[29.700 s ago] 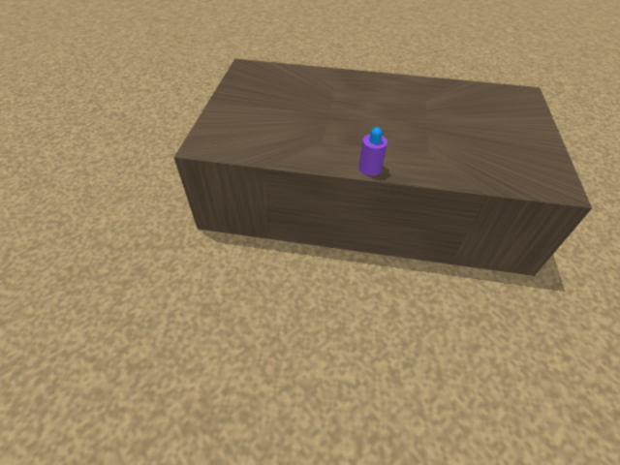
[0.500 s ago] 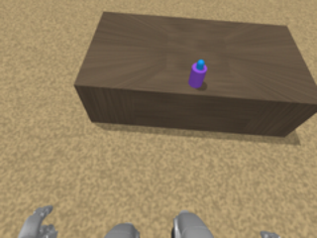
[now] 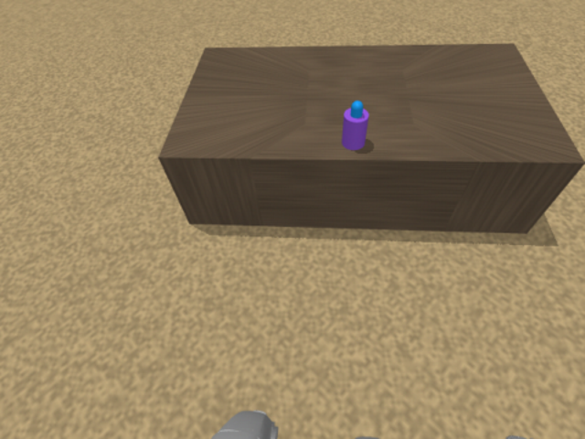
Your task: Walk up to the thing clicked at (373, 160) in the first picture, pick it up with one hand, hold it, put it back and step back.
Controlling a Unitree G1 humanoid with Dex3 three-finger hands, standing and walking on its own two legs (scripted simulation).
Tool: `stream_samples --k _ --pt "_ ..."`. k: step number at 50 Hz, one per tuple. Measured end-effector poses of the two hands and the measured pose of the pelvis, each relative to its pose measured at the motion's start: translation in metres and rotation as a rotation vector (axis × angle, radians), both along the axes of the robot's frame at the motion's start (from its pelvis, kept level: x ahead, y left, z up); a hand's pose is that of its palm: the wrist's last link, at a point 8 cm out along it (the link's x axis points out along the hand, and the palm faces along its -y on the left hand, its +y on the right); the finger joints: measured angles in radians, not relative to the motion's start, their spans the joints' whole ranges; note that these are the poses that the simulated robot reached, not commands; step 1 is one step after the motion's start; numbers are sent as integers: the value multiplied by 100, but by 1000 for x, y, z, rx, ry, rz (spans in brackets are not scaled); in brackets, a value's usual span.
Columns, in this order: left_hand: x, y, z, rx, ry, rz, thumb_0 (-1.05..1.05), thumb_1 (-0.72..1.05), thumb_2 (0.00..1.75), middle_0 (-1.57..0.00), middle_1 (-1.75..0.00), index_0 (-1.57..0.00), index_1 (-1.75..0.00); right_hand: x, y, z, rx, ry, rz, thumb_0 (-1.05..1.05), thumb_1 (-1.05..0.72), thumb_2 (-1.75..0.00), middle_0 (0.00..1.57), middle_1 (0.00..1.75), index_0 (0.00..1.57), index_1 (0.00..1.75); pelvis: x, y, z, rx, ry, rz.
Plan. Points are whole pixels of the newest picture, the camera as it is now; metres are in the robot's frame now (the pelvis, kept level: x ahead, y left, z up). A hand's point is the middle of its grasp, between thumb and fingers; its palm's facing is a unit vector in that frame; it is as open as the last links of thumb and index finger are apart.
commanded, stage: step back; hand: right
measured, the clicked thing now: (355, 123) +1.05 -0.15 -0.29
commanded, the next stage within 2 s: stand in 0.94 s
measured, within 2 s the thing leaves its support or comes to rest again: neither
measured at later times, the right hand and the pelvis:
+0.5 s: hand out of the picture +0.08 -0.24 -0.15, palm faces -0.10 +0.92 -0.38, open 7.4 cm; pelvis -0.02 +0.02 +0.00, yaw +4 degrees
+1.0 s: hand out of the picture +0.13 -0.21 -0.14, palm faces -0.04 +0.94 -0.34, open 7.4 cm; pelvis +0.01 +0.04 +0.01, yaw +2 degrees
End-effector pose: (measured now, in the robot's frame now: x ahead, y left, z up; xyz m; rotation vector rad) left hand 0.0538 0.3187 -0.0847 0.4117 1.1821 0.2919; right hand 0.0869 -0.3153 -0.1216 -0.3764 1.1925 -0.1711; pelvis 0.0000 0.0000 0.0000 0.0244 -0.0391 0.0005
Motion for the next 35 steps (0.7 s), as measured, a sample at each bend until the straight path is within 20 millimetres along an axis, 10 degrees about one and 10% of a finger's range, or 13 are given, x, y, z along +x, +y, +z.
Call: stream_samples --k 12,23,35 --pt "-44 16 -14 -61 -1 60 1 90 89 -20 -30 -20 -30 -50 27 6 29 35 14 1 -90 -90 21 30 21 30 -25 10 2 -9 -13 48" --pt "-43 3 -24 -114 -25 67 1 90 89 -20 -30 -20 -30 -18 32 12 10 -16 46 1 -90 -90 21 30 20 30 -22 19 3 -36 -9 70" --pt "0 20 -25 -117 -16 43 1 91 89 -20 -30 -20 -30 10 54 18 20 -27 19 1 -90 -90 21 30 20 30 2 30 7 -37 -3 42"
